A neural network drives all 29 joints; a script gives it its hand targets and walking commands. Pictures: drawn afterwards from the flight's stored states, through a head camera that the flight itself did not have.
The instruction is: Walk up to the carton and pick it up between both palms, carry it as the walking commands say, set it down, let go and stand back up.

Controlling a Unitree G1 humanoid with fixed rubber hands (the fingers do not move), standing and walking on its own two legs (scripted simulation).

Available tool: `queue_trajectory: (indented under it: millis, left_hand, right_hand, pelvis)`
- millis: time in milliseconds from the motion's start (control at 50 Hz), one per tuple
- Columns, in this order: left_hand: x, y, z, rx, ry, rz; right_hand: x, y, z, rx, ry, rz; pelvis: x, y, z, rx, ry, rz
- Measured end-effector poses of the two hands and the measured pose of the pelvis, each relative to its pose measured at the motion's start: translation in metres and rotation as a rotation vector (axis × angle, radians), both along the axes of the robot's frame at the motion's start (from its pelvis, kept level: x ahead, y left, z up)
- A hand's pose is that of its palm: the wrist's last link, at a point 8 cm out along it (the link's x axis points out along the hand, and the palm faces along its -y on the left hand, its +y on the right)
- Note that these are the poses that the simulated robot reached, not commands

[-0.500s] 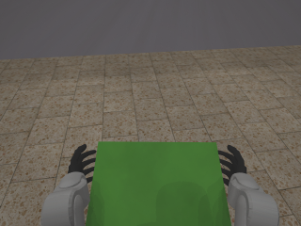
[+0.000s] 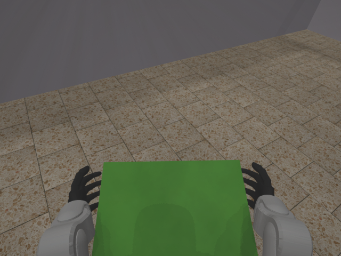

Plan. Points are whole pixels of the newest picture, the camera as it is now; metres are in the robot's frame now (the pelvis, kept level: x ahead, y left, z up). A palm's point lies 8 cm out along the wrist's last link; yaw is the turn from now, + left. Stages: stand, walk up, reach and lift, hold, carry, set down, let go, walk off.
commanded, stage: carry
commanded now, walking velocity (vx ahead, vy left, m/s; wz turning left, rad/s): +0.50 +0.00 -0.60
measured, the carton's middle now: (172, 211) +0.26 +0.01 -0.01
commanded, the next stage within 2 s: none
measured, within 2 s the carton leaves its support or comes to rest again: neither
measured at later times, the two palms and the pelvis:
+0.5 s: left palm (155, 103) +0.57 +0.06 +0.07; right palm (271, 125) +0.49 -0.29 +0.07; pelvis +0.30 -0.06 -0.01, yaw -13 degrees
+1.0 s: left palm (192, 52) +0.89 -0.08 +0.10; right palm (280, 78) +0.68 -0.37 +0.12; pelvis +0.59 -0.09 +0.02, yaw -36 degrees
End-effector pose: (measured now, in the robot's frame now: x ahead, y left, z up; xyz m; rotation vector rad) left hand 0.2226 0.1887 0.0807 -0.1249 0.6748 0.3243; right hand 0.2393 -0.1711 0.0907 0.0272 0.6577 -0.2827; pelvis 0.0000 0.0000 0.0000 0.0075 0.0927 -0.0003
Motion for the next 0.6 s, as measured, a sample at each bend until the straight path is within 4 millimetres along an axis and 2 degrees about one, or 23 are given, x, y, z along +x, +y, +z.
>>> queue_trajectory:
  millis: [100, 200, 300, 400, 480, 600]
  left_hand:
    - [0.075, -0.014, 0.015, 0.004, -0.024, -0.114]
    - [0.143, -0.031, 0.023, 0.014, -0.055, -0.170]
    - [0.216, -0.059, 0.017, 0.023, -0.067, -0.201]
    - [0.291, -0.099, -0.005, 0.032, -0.059, -0.225]
    - [0.334, -0.120, -0.012, 0.050, 0.025, -0.249]
    - [0.407, -0.151, 0.003, 0.067, 0.008, -0.327]
  right_hand:
    - [0.033, -0.013, 0.016, -0.013, -0.022, -0.105]
    - [0.081, -0.028, 0.023, -0.013, -0.050, -0.159]
    - [0.141, -0.054, 0.012, -0.006, -0.057, -0.194]
    - [0.210, -0.093, -0.014, 0.008, -0.047, -0.219]
    - [0.247, -0.113, -0.025, 0.033, 0.036, -0.246]
    - [0.293, -0.137, -0.016, 0.043, 0.019, -0.316]
  pelvis:
    - [0.049, 0.010, 0.012, -0.030, -0.009, -0.059]
    - [0.108, 0.006, 0.011, -0.043, -0.018, -0.114]
    - [0.177, -0.013, -0.002, -0.050, -0.021, -0.156]
    - [0.247, -0.045, -0.025, -0.062, -0.021, -0.185]
    - [0.287, -0.057, -0.013, -0.038, -0.001, -0.215]
    - [0.352, -0.066, 0.002, -0.009, 0.011, -0.297]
